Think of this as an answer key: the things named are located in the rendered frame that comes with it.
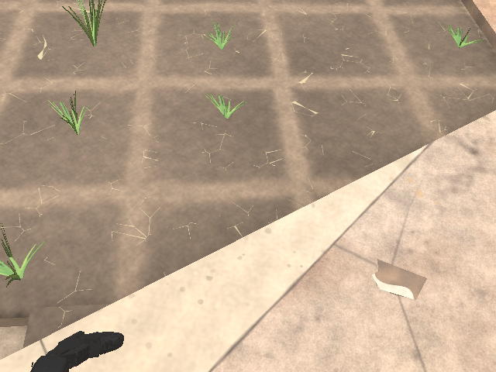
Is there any left robot hand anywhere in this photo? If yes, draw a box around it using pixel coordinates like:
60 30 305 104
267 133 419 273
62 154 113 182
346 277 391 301
30 331 124 372

